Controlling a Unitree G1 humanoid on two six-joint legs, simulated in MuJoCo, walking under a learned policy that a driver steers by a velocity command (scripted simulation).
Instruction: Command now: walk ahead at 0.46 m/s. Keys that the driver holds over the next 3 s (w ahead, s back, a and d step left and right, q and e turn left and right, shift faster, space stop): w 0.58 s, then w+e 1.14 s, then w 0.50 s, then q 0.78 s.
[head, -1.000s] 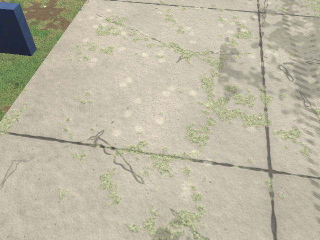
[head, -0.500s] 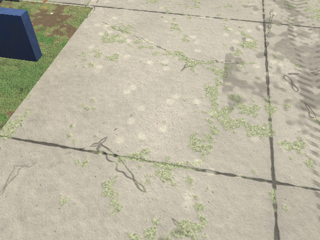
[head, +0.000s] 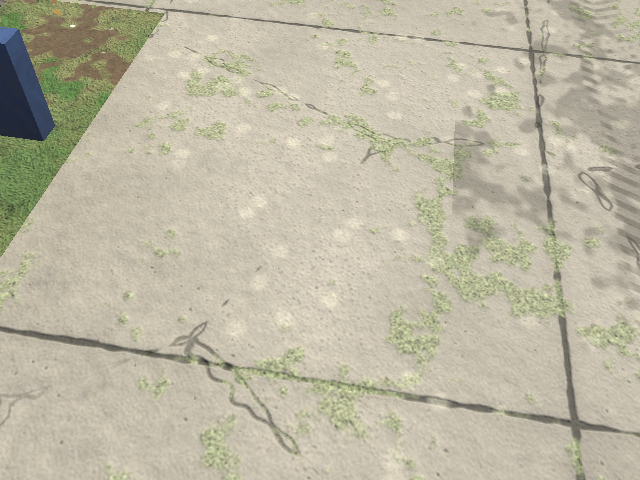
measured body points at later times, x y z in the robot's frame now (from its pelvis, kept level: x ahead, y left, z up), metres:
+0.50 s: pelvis +0.29 -0.04 +0.00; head +0.31 -0.05 +0.45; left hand +0.25 +0.20 -0.15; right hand +0.38 -0.28 -0.14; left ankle +0.35 +0.11 -0.67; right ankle +0.28 -0.09 -0.75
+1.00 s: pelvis +0.57 +0.01 +0.00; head +0.60 +0.02 +0.45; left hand +0.67 +0.26 -0.15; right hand +0.58 -0.25 -0.13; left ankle +0.60 +0.08 -0.75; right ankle +0.54 -0.12 -0.66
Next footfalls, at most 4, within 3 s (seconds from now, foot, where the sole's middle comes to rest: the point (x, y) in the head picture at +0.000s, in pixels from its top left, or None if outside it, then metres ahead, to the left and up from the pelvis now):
0.24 right None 0.32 -0.09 -0.78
0.78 left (281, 421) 0.64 0.08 -0.78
1.34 right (384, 334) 0.86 -0.16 -0.78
1.90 left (393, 223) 1.23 -0.22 -0.78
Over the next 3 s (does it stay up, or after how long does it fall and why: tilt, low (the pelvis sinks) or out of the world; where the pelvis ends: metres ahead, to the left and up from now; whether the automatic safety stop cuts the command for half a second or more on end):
stays up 1.26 -0.36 -0.01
